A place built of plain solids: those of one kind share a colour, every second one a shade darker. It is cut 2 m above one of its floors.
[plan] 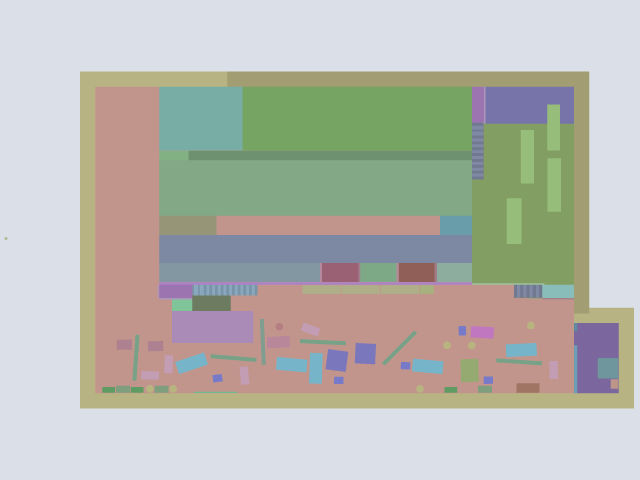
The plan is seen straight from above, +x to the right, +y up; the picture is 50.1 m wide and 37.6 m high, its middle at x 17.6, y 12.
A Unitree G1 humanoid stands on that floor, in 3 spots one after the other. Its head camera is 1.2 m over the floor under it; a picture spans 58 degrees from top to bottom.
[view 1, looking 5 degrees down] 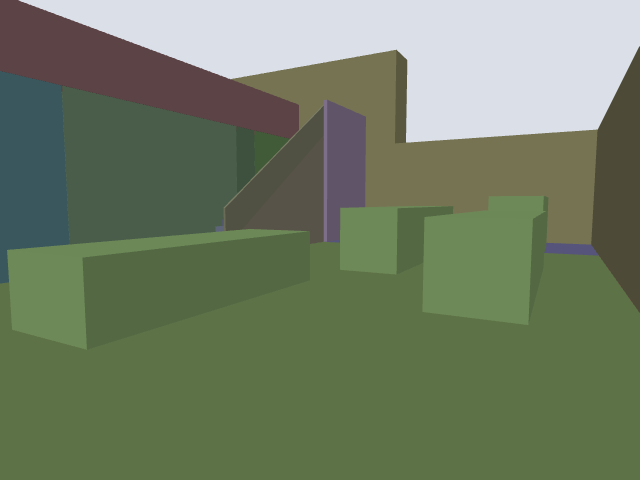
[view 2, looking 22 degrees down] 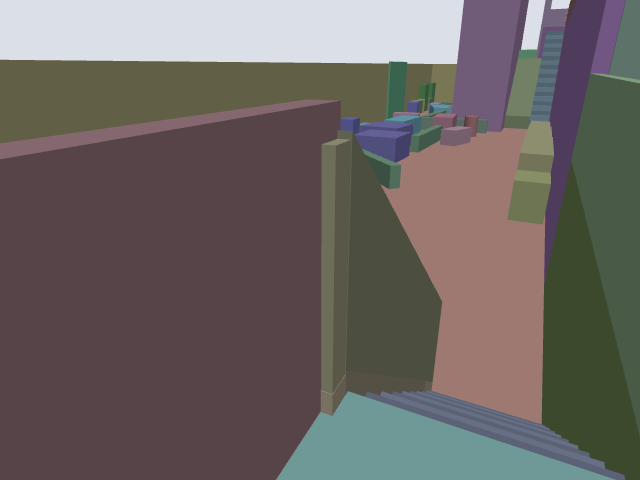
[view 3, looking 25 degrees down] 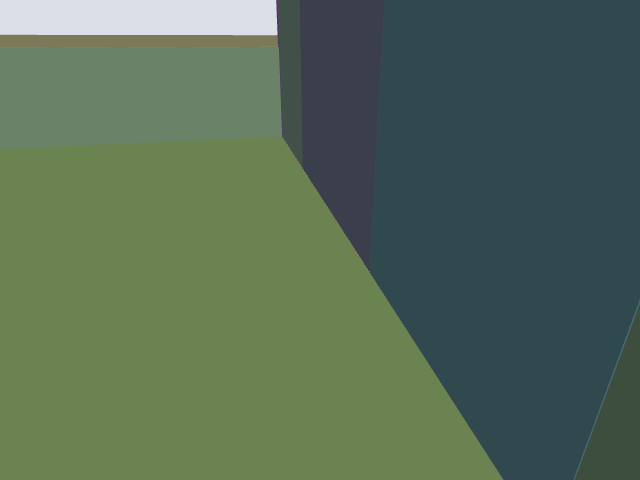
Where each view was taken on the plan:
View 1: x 36.70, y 9.60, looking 119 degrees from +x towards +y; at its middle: wall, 12.94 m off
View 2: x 36.28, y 8.00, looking -154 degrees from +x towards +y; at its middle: rail_chainland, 1.36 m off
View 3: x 30.22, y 14.44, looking -102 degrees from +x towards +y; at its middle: floor_chainfloor0a_concrete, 2.84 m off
